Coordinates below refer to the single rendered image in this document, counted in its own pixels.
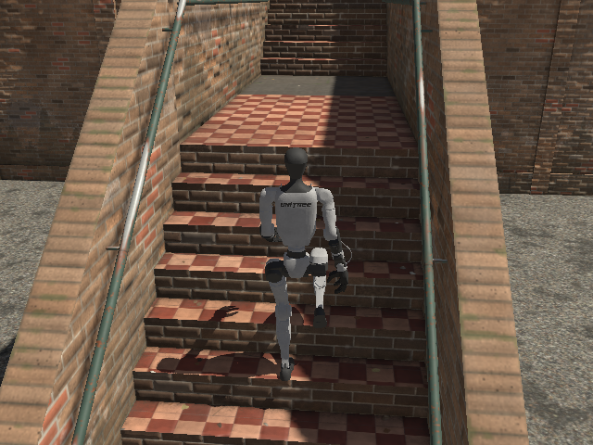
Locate stairs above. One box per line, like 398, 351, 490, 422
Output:
260, 0, 387, 77
120, 145, 430, 445

